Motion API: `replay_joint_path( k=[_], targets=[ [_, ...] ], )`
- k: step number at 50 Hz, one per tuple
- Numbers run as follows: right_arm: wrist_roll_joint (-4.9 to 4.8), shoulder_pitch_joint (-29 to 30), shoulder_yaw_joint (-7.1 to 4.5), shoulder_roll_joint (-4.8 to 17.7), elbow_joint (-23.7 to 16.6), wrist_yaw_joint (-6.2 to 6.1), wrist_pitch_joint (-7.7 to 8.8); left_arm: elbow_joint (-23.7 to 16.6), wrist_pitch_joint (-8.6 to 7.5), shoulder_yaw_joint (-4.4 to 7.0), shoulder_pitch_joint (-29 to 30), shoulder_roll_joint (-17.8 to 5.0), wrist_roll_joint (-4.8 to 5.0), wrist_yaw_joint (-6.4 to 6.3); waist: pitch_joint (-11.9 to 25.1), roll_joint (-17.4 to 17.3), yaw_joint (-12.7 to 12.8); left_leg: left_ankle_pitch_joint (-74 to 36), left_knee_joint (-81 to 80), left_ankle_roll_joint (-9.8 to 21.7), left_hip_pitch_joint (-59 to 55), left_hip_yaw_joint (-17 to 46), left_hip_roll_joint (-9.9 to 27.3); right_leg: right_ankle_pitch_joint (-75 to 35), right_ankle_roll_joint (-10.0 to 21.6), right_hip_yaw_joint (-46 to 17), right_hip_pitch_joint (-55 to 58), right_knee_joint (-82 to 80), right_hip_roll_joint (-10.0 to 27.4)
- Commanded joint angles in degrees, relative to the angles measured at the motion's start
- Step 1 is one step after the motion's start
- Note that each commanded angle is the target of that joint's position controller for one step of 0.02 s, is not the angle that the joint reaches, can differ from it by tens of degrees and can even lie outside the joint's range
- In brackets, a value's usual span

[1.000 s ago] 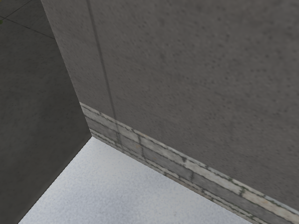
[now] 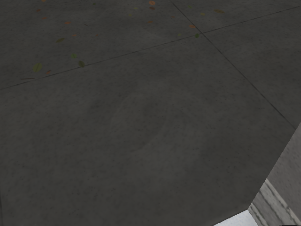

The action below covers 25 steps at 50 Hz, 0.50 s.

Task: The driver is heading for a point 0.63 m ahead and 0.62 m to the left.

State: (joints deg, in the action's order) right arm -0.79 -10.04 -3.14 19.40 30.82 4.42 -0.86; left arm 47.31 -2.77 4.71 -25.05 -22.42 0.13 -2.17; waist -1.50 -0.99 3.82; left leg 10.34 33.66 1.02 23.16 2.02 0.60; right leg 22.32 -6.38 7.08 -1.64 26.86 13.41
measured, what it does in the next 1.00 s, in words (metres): walks ahead, turning left: right foot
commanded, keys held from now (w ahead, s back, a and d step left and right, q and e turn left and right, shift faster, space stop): w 0.30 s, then w+q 0.18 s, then q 0.44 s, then w+q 0.08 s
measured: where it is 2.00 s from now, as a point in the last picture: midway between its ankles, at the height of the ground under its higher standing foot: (92, 158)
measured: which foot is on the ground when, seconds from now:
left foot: down 0.00-0.60, up 0.62-1.00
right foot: down 0.00-0.00, up 0.02-0.56, down 0.58-1.00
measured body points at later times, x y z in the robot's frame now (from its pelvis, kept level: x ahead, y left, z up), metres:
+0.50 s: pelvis +0.25 +0.07 +0.01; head +0.28 +0.09 +0.46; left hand +0.49 +0.31 -0.06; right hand +0.24 -0.21 -0.11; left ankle +0.08 +0.14 -0.72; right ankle +0.47 -0.03 -0.69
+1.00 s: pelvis +0.44 +0.10 +0.02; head +0.47 +0.14 +0.46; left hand +0.44 +0.43 -0.11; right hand +0.70 -0.10 -0.06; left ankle +0.45 +0.25 -0.70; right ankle +0.49 -0.01 -0.72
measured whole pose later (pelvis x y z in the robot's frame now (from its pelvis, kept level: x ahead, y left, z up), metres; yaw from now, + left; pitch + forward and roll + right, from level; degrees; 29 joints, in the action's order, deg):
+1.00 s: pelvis +0.44 +0.10 +0.02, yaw +23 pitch +1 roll -3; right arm -1.9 -8.9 -4.7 18.6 36.5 0.2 -2.6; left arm 46.3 0.0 4.8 -7.4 -19.1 0.6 -0.6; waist -5.1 -0.6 1.0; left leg 14.5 40.7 0.0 26.8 0.3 5.3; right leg 10.3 0.6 12.6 -11.3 21.3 1.9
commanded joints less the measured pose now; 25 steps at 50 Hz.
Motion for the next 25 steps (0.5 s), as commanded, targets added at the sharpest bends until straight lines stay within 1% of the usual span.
replay_joint_path(
  k=[1, 2, 3, 4, 5, 6, 7, 8, 9, 10, 12, 13, 14, 15, 16, 17, 18, 19, 20, 21, 22, 23, 24, 25],
  targets=[
    [0.17, -19.0, -5.13, 14.9, 2.7, -1.99, -0.56, -6.5, -1.36, -1.40, 2.2, 0.6, -2.93, 1.18, 6.8, -19.2, -8.4, -11.2, -6.2, 8.9, -34.1, 17.2, 8.0, 16.5, 4.9, 0.5, -32.2, 36.4, -7.1],
    [-0.13, -18.9, -5.18, 17.5, 2.3, -2.06, -0.07, -8.9, -2.65, -1.77, 2.0, 0.6, 0.50, 1.25, 13.0, -23.8, -7.6, 7.4, -18.2, 18.0, -34.0, 38.1, 14.4, 18.1, 4.9, -7.0, -40.8, 47.9, -11.5],
    [-1.80, -15.6, -4.30, 11.9, 3.6, -2.01, 1.53, -9.1, -3.20, -0.43, 6.4, -4.4, 3.60, 1.07, 8.8, -12.3, -7.3, 18.5, -20.2, 16.1, -31.2, 37.3, 14.2, 11.5, 6.7, -8.9, -43.8, 50.7, -8.6],
    [-1.85, -13.2, -3.62, 9.7, 4.1, -2.13, 2.44, -9.0, -3.44, -0.26, 9.3, -4.9, 3.44, 0.98, 5.0, -8.7, -6.4, 19.2, -19.2, 14.1, -26.5, 32.1, 13.0, 5.6, 8.4, -9.2, -44.0, 48.7, -6.9],
    [-1.04, -9.7, -3.02, 7.9, 4.0, -2.16, 2.90, -7.7, -3.28, -0.41, 9.9, -4.3, 2.11, 0.46, 2.8, -5.2, -5.0, 13.5, -18.7, 12.8, -21.2, 27.0, 11.5, 1.1, 8.7, -9.3, -40.5, 46.5, -5.1],
    [-0.61, -7.1, -2.68, 6.8, 4.1, -2.30, 3.22, -7.1, -2.97, -0.41, 9.3, -4.3, 0.73, 0.37, 1.7, -6.3, -3.1, 6.6, -19.2, 12.4, -16.6, 23.7, 10.3, -2.4, 8.7, -10.0, -37.3, 43.5, -4.3],
    [-0.08, -6.4, -2.38, 5.6, 4.3, -2.62, 3.51, -6.3, -2.72, -0.33, 8.5, -4.4, 0.60, 0.56, 1.6, -7.4, -2.4, 2.7, -20.3, 12.3, -14.8, 21.7, 9.4, -4.0, 8.7, -10.2, -34.6, 41.7, -4.1],
    [0.08, -6.8, -2.23, 4.6, 4.8, -2.92, 3.86, -5.6, -2.53, -0.46, 8.1, -3.8, 0.58, 0.74, 1.5, -7.2, -2.2, -0.3, -21.1, 12.9, -14.7, 19.9, 8.8, -4.6, 8.5, -9.8, -33.6, 39.4, -4.5],
    [-0.04, -7.5, -2.20, 4.3, 5.4, -3.15, 4.12, -5.4, -2.37, -0.70, 8.6, -3.1, 0.43, 0.89, 0.9, -6.1, -2.4, -2.6, -21.9, 13.5, -15.1, 18.4, 8.6, -4.8, 8.3, -9.3, -33.7, 36.4, -4.9],
    [-0.29, -8.5, -2.28, 4.3, 6.2, -3.37, 4.27, -5.6, -2.28, -1.03, 10.4, -2.4, 0.16, 1.05, -0.5, -5.0, -3.1, -4.5, -22.7, 14.1, -15.7, 17.1, 8.5, -5.2, 8.1, -8.8, -34.7, 32.3, -5.3],
    [-0.30, -10.3, -2.48, 4.7, 7.5, -3.85, 4.22, -6.5, -2.39, -1.85, 15.2, -0.7, -0.07, 1.43, -2.8, -3.2, -4.7, -7.0, -23.9, 14.6, -16.9, 14.7, 8.2, -7.7, 7.6, -8.0, -36.1, 23.5, -6.0],
    [-0.14, -11.0, -2.57, 5.0, 8.0, -3.99, 4.16, -6.7, -2.54, -2.19, 17.1, -0.2, 0.05, 1.68, -3.3, -2.7, -5.5, -7.6, -24.3, 14.5, -17.2, 13.5, 7.7, -9.9, 7.5, -7.5, -35.5, 19.4, -6.6],
    [-0.02, -12.6, -2.63, 5.2, 8.5, -4.17, 3.87, -7.9, -2.74, -2.31, 20.6, -0.4, 0.58, 2.00, -3.2, -1.5, -7.0, -9.5, -24.1, 14.0, -17.7, 11.8, 7.0, -12.9, 7.3, -6.4, -34.6, 16.0, -7.7],
    [0.02, -13.6, -2.64, 5.5, 9.1, -4.24, 3.70, -8.5, -2.90, -2.59, 22.7, 0.1, 0.80, 2.23, -3.4, -1.2, -7.7, -11.1, -24.2, 13.7, -17.4, 10.8, 6.5, -15.4, 7.4, -5.6, -32.9, 12.7, -8.8],
    [0.18, -16.0, -3.06, 7.5, 9.2, -4.53, 5.30, -9.3, -2.67, -3.01, 27.5, 1.5, 0.71, 3.52, -4.0, 5.8, -10.6, -13.4, -26.8, 12.7, -25.4, 22.6, 16.3, -18.5, 7.0, -9.3, -44.2, 16.3, -7.5],
    [0.25, -15.2, -3.29, 8.7, 9.5, -4.83, 5.20, -9.9, -2.60, -2.37, 25.9, 0.6, 0.75, 4.15, -3.1, 8.3, -8.1, -15.8, -24.3, 11.8, -33.5, 23.0, 17.6, -19.1, 7.0, -13.4, -51.5, 15.7, -5.9],
    [-0.03, -14.4, -3.07, 7.8, 9.7, -5.19, 5.01, -9.6, -2.68, -2.00, 24.8, -0.3, 0.50, 4.66, -2.2, 7.1, -7.2, -19.2, -22.9, 10.8, -37.1, 20.5, 16.2, -19.7, 6.7, -13.6, -54.0, 14.6, -6.4],
    [-0.32, -15.0, -2.76, 7.0, 10.0, -5.43, 4.84, -10.2, -2.98, -1.99, 26.4, -0.3, 0.18, 5.00, -1.8, 5.0, -7.7, -22.6, -21.9, 10.2, -37.9, 17.5, 14.0, -20.6, 6.3, -12.3, -53.7, 12.7, -7.2],
    [-0.62, -16.2, -2.28, 5.7, 10.8, -5.74, 4.49, -11.2, -3.52, -2.35, 29.8, 0.6, -0.20, 5.33, -1.9, 3.4, -8.8, -24.6, -20.9, 10.0, -36.2, 14.9, 11.1, -22.0, 5.8, -10.1, -51.1, 10.0, -8.5],
    [-0.55, -18.2, -1.82, 4.4, 11.8, -6.07, 4.23, -12.5, -3.96, -2.55, 33.9, 1.7, -0.94, 6.09, -1.9, 2.2, -10.4, -26.3, -20.5, 9.5, -33.4, 14.2, 9.4, -24.7, 6.0, -7.9, -47.9, 7.1, -10.2],
    [-0.39, -20.0, -1.63, 3.9, 12.7, -6.33, 3.89, -13.6, -4.22, -2.80, 36.9, 2.8, -0.97, 6.61, -2.3, 1.0, -11.4, -27.2, -20.4, 9.2, -30.7, 14.1, 8.5, -26.7, 6.1, -6.5, -44.4, 5.2, -11.8],
    [-0.26, -21.0, -1.69, 4.2, 13.3, -6.53, 3.56, -14.3, -4.42, -2.89, 38.3, 3.4, -0.83, 6.96, -2.5, -0.1, -11.7, -28.1, -20.2, 9.0, -28.9, 14.4, 8.0, -27.7, 6.5, -5.8, -41.4, 3.8, -13.2],
    [-0.24, -21.2, -1.85, 4.6, 13.7, -6.69, 3.34, -14.7, -4.55, -2.78, 38.8, 3.4, -0.67, 7.10, -2.6, -1.2, -11.4, -29.5, -19.4, 8.8, -28.1, 14.6, 7.9, -27.4, 7.0, -5.5, -39.0, 2.6, -14.3],
    [-0.04, -20.9, -1.81, 4.3, 14.3, -6.89, 3.22, -14.6, -4.65, -2.22, 38.8, 2.7, -1.15, 7.00, -2.4, -1.9, -10.8, -33.9, -17.3, 7.5, -27.7, 13.5, 6.6, -25.7, 7.4, -5.1, -36.1, 0.8, -15.5]
  ],
)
